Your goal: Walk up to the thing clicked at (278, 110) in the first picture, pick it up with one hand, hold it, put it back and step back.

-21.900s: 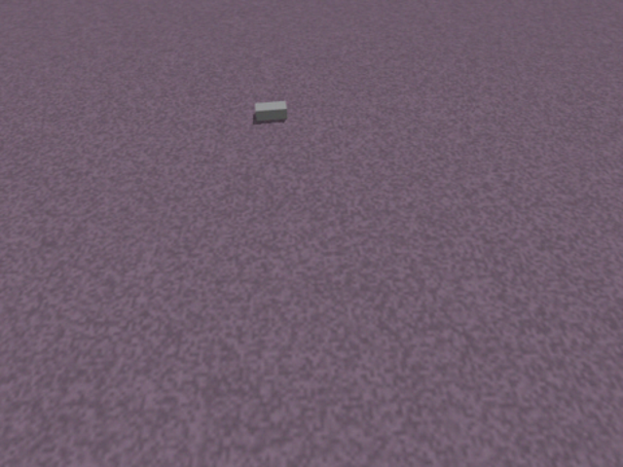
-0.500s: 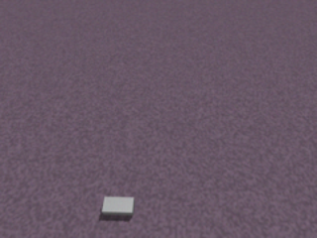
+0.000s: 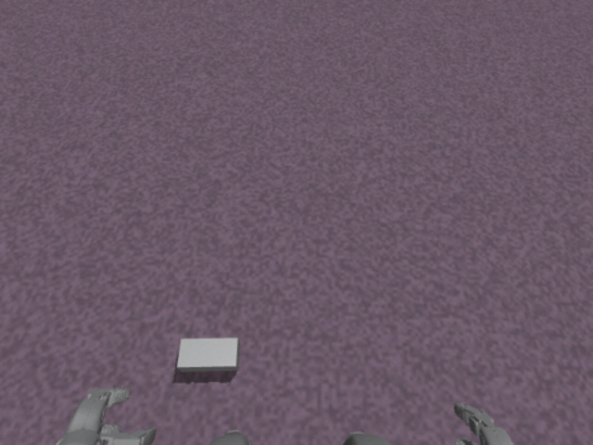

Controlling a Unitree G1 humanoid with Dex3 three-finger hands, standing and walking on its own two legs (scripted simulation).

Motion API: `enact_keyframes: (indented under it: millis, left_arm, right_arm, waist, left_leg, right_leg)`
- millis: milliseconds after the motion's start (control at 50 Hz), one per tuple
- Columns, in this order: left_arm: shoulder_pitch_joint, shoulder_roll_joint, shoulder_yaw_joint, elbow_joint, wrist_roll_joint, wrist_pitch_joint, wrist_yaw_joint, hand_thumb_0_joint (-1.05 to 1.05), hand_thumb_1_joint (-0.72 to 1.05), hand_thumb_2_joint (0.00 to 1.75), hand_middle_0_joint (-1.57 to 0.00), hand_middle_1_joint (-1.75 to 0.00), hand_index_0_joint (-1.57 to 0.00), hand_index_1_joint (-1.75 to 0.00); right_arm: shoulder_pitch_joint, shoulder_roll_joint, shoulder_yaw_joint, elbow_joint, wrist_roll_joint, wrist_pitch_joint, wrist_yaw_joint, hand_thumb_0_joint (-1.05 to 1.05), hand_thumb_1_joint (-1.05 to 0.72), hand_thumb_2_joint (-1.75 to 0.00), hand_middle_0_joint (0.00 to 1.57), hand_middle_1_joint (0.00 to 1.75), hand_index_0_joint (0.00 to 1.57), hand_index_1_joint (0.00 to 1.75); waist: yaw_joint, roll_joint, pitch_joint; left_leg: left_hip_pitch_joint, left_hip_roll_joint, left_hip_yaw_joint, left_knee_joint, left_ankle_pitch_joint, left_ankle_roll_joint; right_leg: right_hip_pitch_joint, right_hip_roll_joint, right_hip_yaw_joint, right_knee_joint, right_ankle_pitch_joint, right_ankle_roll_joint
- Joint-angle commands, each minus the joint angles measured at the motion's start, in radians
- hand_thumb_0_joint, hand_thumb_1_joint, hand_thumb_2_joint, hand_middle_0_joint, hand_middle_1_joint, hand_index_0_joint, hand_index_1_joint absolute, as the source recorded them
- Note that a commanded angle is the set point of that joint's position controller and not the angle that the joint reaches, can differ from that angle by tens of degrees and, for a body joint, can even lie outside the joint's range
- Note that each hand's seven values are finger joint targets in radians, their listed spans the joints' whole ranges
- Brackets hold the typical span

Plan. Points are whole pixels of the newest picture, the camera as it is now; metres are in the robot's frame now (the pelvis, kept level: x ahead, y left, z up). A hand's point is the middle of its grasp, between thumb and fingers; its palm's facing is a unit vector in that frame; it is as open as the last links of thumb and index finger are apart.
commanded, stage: rise first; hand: left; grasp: from above
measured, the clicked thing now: (209, 354) +0.40 +0.25 -0.72
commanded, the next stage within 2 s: none
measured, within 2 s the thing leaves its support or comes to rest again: neither
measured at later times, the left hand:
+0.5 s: hand out of the picture +0.12 +0.27 -0.23, palm faces -0.18 -0.87 -0.47, open 14.2 cm
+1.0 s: hand (153, 400) +0.24 +0.31 -0.43, palm faces -0.46 -0.43 -0.77, open 14.1 cm
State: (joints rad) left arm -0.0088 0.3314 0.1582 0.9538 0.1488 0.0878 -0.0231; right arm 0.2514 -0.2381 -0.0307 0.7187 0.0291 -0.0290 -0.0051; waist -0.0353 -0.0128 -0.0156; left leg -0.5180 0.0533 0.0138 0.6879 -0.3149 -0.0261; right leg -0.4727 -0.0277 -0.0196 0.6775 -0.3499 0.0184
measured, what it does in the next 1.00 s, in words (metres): lowers itself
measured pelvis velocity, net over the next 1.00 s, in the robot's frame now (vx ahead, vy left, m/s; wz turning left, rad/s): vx -0.07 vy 0.00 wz -0.05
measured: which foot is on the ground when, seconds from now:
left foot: down 0.00-1.00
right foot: down 0.00-1.00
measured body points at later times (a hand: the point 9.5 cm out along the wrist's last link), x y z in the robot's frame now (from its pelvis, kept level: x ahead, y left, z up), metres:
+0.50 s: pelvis -0.02 +0.01 -0.08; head +0.09 +0.03 +0.35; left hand +0.13 +0.31 -0.19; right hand +0.17 -0.24 -0.17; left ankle +0.01 +0.14 -0.72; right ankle -0.01 -0.13 -0.72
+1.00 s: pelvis -0.07 +0.00 -0.29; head +0.14 +0.02 +0.11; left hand +0.26 +0.33 -0.38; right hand +0.10 -0.27 -0.42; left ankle +0.01 +0.14 -0.72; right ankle -0.01 -0.13 -0.72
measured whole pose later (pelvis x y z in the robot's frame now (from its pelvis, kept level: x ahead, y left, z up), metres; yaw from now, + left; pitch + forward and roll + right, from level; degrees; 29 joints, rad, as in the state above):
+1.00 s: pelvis -0.07 +0.00 -0.29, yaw -3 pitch +34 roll -4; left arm -0.32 0.56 0.19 0.80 0.75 -0.19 0.07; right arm 0.06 -0.29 -0.07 0.68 -0.03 -0.14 0.06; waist -0.01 0.00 -0.14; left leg -1.91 0.06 -0.08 1.97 -0.66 -0.03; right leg -1.83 -0.01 -0.02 1.95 -0.72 0.03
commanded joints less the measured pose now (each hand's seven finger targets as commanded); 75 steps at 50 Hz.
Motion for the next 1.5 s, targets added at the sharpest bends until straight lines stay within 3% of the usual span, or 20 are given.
enact_keyframes:
  millis: [0, 120, 140, 180, 220, 300, 380, 460, 500, 600, 740, 760, 840, 960, 1060, 1120, 1180, 1280, 1420, 1480]
  left_arm:
    - [0.042, 0.193, 0.066, -0.145, 0.036, 0.010, 0.027, 0.00, -0.55, 1.00, -0.07, -1.09, -0.07, -1.09]
    - [0.121, 0.191, 0.079, -0.320, 0.069, 0.006, 0.027, 0.00, -0.58, 1.02, -0.06, -1.08, -0.05, -1.09]
    - [0.122, 0.162, 0.054, -0.357, 0.070, 0.010, 0.024, 0.00, -0.59, 1.02, -0.06, -1.07, -0.05, -1.08]
    - [0.133, 0.188, 0.076, -0.417, 0.080, 0.016, 0.026, 0.00, -0.59, 1.03, -0.06, -1.06, -0.04, -1.08]
    - [0.166, 0.175, 0.064, -0.466, 0.089, 0.025, 0.021, 0.00, -0.59, 1.04, -0.07, -1.04, -0.04, -1.07]
    - [0.235, 0.179, 0.069, -0.530, 0.114, 0.046, 0.026, 0.00, -0.59, 1.01, -0.07, -1.06, -0.06, -1.08]
    - [0.264, 0.169, 0.067, -0.583, 0.124, 0.058, 0.034, 0.00, -0.60, 1.00, -0.08, -1.06, -0.07, -1.07]
    - [0.176, 0.194, 0.058, -0.600, 0.160, 0.040, 0.037, 0.00, -0.60, 0.99, -0.08, -1.06, -0.07, -1.07]
    - [0.139, 0.207, 0.060, -0.546, 0.195, 0.014, 0.039, 0.00, -0.58, 0.98, -0.07, -1.06, -0.07, -1.06]
    - [0.051, 0.238, 0.045, -0.482, 0.308, -0.092, 0.042, 0.00, -0.56, 0.99, -0.08, -1.04, -0.07, -1.06]
    - [-0.102, 0.380, 0.111, -0.389, 0.459, -0.217, 0.092, 0.00, -0.58, 1.01, -0.08, -1.07, -0.08, -1.08]
    - [-0.109, 0.378, 0.107, -0.369, 0.477, -0.225, 0.097, 0.00, -0.57, 1.01, -0.08, -1.08, -0.07, -1.09]
    - [-0.273, 0.434, 0.103, -0.340, 0.545, -0.267, 0.117, 0.00, -0.58, 1.01, -0.08, -1.08, -0.08, -1.08]
    - [-0.452, 0.549, 0.128, -0.250, 0.636, -0.324, 0.133, 0.00, -0.59, 1.03, -0.07, -1.07, -0.07, -1.07]
    - [-0.558, 0.613, 0.143, -0.158, 0.719, -0.358, 0.145, 0.00, -0.59, 1.05, -0.07, -1.04, -0.06, -1.05]
    - [-0.636, 0.633, 0.133, -0.135, 0.750, -0.386, 0.152, 0.00, -0.56, 1.05, -0.05, -1.03, -0.05, -1.04]
    - [-0.666, 0.665, 0.138, -0.078, 0.790, -0.412, 0.166, 0.00, -0.55, 1.05, -0.05, -1.01, -0.04, -1.02]
    - [-0.791, 0.711, 0.125, -0.033, 0.869, -0.458, 0.209, 0.00, -0.56, 1.06, -0.05, -0.98, -0.03, -0.99]
    - [-0.885, 0.731, 0.104, 0.066, 0.969, -0.476, 0.292, 0.00, -0.55, 1.04, -0.05, -0.97, -0.04, -0.98]
    - [-0.916, 0.736, 0.092, 0.116, 0.994, -0.472, 0.317, 0.00, -0.56, 1.04, -0.05, -0.96, -0.04, -0.97]
  right_arm:
    - [-0.012, -0.173, -0.068, -0.161, -0.008, -0.064, -0.006, 0.00, -0.88, -0.90, 0.20, 0.30, 0.20, 0.30]
    - [-0.001, -0.165, -0.079, -0.209, -0.017, -0.100, -0.013, 0.00, -0.87, -0.89, 0.20, 0.30, 0.20, 0.30]
    - [-0.006, -0.160, -0.078, -0.218, -0.019, -0.104, -0.013, 0.00, -0.87, -0.89, 0.20, 0.30, 0.20, 0.30]
    - [-0.025, -0.156, -0.076, -0.231, -0.021, -0.112, -0.015, 0.00, -0.87, -0.89, 0.20, 0.30, 0.20, 0.30]
    - [-0.033, -0.159, -0.076, -0.247, -0.021, -0.121, -0.017, 0.00, -0.87, -0.89, 0.20, 0.30, 0.20, 0.30]
    - [-0.036, -0.150, -0.074, -0.264, -0.027, -0.137, -0.017, 0.00, -0.89, -0.90, 0.20, 0.30, 0.20, 0.30]
    - [-0.061, -0.144, -0.066, -0.282, -0.030, -0.152, -0.016, 0.00, -0.91, -0.90, 0.20, 0.30, 0.20, 0.30]
    - [-0.074, -0.146, -0.064, -0.289, -0.031, -0.171, -0.018, 0.00, -0.91, -0.90, 0.20, 0.30, 0.20, 0.30]
    - [-0.079, -0.153, -0.064, -0.279, -0.034, -0.183, -0.015, 0.00, -0.89, -0.90, 0.20, 0.30, 0.20, 0.30]
    - [-0.091, -0.176, -0.079, -0.246, -0.034, -0.207, 0.004, 0.00, -0.87, -0.89, 0.20, 0.30, 0.20, 0.30]
    - [-0.114, -0.208, -0.091, -0.197, -0.033, -0.196, 0.027, 0.00, -0.91, -0.91, 0.20, 0.30, 0.20, 0.30]
    - [-0.115, -0.212, -0.097, -0.192, -0.032, -0.190, 0.031, 0.00, -0.91, -0.90, 0.20, 0.30, 0.20, 0.30]
    - [-0.093, -0.221, -0.104, -0.150, -0.042, -0.170, 0.040, 0.00, -0.92, -0.91, 0.20, 0.30, 0.20, 0.30]
    - [-0.063, -0.230, -0.108, -0.105, -0.059, -0.135, 0.053, 0.00, -0.92, -0.91, 0.20, 0.30, 0.20, 0.30]
    - [-0.028, -0.240, -0.103, -0.075, -0.066, -0.101, 0.061, 0.00, -0.91, -0.91, 0.20, 0.30, 0.20, 0.30]
    - [-0.022, -0.237, -0.093, -0.072, -0.074, -0.076, 0.067, 0.00, -0.88, -0.90, 0.20, 0.30, 0.20, 0.30]
    - [-0.022, -0.237, -0.087, -0.066, -0.081, -0.056, 0.072, 0.00, -0.87, -0.89, 0.20, 0.30, 0.20, 0.30]
    - [-0.022, -0.251, -0.075, -0.046, -0.099, -0.033, 0.081, 0.00, -0.87, -0.90, 0.20, 0.30, 0.20, 0.30]
    - [-0.016, -0.267, -0.059, -0.012, -0.127, -0.006, 0.093, 0.00, -0.89, -0.90, 0.20, 0.30, 0.20, 0.30]
    - [-0.021, -0.266, -0.053, 0.000, -0.138, 0.002, 0.096, 0.00, -0.89, -0.90, 0.20, 0.30, 0.20, 0.30]
  waist:
    - [0.031, 0.054, -0.206]
    - [0.016, 0.065, -0.305]
    - [0.009, 0.048, -0.300]
    - [0.020, 0.080, -0.306]
    - [0.012, 0.097, -0.303]
    - [0.012, 0.086, -0.352]
    - [0.008, 0.088, -0.350]
    - [-0.018, 0.098, -0.344]
    - [-0.019, 0.078, -0.336]
    - [-0.002, 0.094, -0.463]
    - [0.037, 0.132, -0.602]
    - [0.042, 0.123, -0.620]
    - [0.026, 0.120, -0.705]
    - [0.038, 0.105, -0.786]
    - [0.032, 0.103, -0.803]
    - [0.013, 0.105, -0.760]
    - [0.013, 0.104, -0.721]
    - [-0.011, 0.173, -0.665]
    - [-0.031, 0.253, -0.666]
    - [-0.045, 0.240, -0.636]
  left_leg:
    - [0.016, -0.052, 0.017, 0.047, 0.174, 0.023]
    - [-0.061, -0.037, 0.004, 0.185, 0.186, 0.027]
    - [-0.084, -0.035, -0.003, 0.200, 0.172, 0.029]
    - [-0.115, -0.030, -0.008, 0.218, 0.127, 0.027]
    - [-0.133, -0.024, -0.015, 0.226, 0.080, 0.024]
    - [-0.180, -0.024, -0.018, 0.300, 0.114, 0.029]
    - [-0.255, -0.025, -0.025, 0.354, 0.061, 0.030]
    - [-0.345, -0.025, -0.032, 0.422, -0.027, 0.032]
    - [-0.422, -0.028, -0.034, 0.484, -0.067, 0.036]
    - [-0.532, -0.029, -0.045, 0.641, -0.035, 0.033]
    - [-0.699, -0.030, -0.065, 0.827, -0.044, 0.029]
    - [-0.714, -0.029, -0.064, 0.853, -0.047, 0.030]
    - [-0.796, -0.028, -0.053, 0.979, -0.040, 0.037]
    - [-0.911, -0.026, -0.037, 1.116, -0.096, 0.047]
    - [-0.979, -0.027, -0.045, 1.183, -0.122, 0.051]
    - [-1.064, -0.029, -0.042, 1.210, -0.196, 0.055]
    - [-1.118, -0.031, -0.041, 1.235, -0.255, 0.056]
    - [-1.153, -0.029, -0.066, 1.262, -0.338, 0.052]
    - [-1.127, -0.029, -0.090, 1.304, -0.316, 0.040]
    - [-1.164, -0.033, -0.083, 1.330, -0.328, 0.042]
  right_leg:
    - [-0.044, 0.037, -0.026, 0.031, 0.162, -0.034]
    - [-0.155, 0.033, -0.019, 0.169, 0.176, -0.030]
    - [-0.174, 0.034, -0.021, 0.182, 0.162, -0.028]
    - [-0.218, 0.035, -0.020, 0.207, 0.109, -0.032]
    - [-0.259, 0.036, -0.023, 0.231, 0.065, -0.034]
    - [-0.296, 0.035, -0.024, 0.290, 0.095, -0.033]
    - [-0.368, 0.036, -0.023, 0.344, 0.049, -0.032]
    - [-0.484, 0.036, -0.018, 0.413, -0.015, -0.033]
    - [-0.551, 0.033, -0.017, 0.471, -0.048, -0.033]
    - [-0.720, 0.031, -0.012, 0.655, -0.038, -0.038]
    - [-0.939, 0.033, -0.016, 0.865, -0.062, -0.045]
    - [-0.969, 0.035, -0.020, 0.887, -0.068, -0.046]
    - [-1.037, 0.038, -0.024, 0.970, -0.058, -0.042]
    - [-1.099, 0.045, -0.031, 1.052, -0.100, -0.039]
    - [-1.161, 0.052, -0.054, 1.122, -0.123, -0.041]
    - [-1.198, 0.056, -0.065, 1.149, -0.183, -0.041]
    - [-1.241, 0.062, -0.073, 1.170, -0.242, -0.043]
    - [-1.372, 0.065, -0.095, 1.235, -0.302, -0.050]
    - [-1.477, 0.058, -0.121, 1.324, -0.270, -0.051]
    - [-1.503, 0.057, -0.122, 1.330, -0.283, -0.052]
